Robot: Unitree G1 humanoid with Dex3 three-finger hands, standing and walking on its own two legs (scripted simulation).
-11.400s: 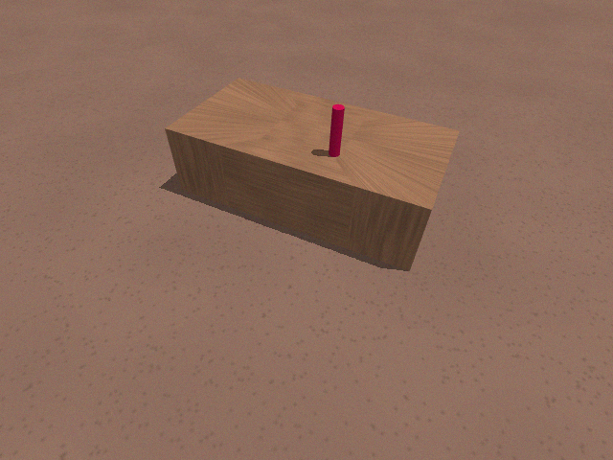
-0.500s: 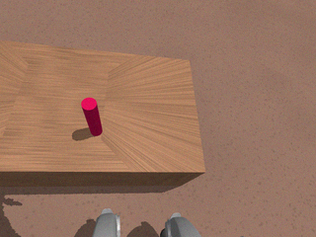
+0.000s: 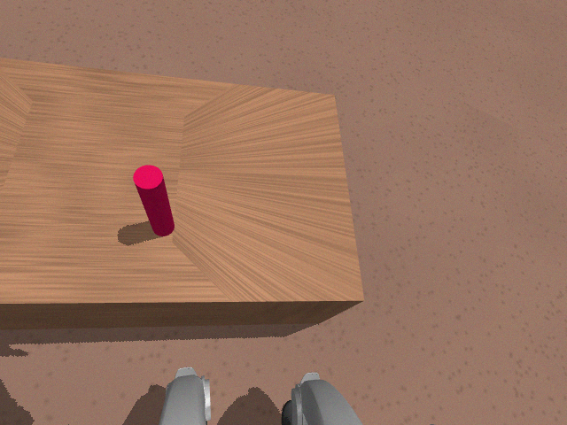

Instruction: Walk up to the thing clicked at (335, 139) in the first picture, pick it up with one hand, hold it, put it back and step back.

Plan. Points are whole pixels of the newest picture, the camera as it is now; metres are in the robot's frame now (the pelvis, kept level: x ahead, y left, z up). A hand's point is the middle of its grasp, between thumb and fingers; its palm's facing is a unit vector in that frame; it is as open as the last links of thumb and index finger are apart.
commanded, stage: go down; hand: left
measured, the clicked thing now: (156, 205) +0.53 +0.18 -0.21
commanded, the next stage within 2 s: none
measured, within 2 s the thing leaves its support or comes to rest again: neither
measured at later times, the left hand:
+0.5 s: hand out of the picture +0.45 +0.38 +0.06, palm faces +0.18 -0.98 -0.02, open 17.1 cm
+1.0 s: hand out of the picture +0.45 +0.39 +0.06, palm faces +0.18 -0.98 +0.00, open 17.0 cm
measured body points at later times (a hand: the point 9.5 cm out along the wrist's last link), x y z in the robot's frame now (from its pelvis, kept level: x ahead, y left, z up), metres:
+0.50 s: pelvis +0.00 +0.00 +0.00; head +0.16 +0.06 +0.42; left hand +0.43 +0.44 +0.07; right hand +0.05 -0.27 -0.09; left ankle +0.03 +0.11 -0.64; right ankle +0.00 -0.16 -0.64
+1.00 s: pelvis +0.00 +0.00 -0.01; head +0.16 +0.07 +0.41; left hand +0.43 +0.44 +0.06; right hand +0.05 -0.27 -0.10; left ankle +0.03 +0.11 -0.64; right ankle +0.00 -0.16 -0.64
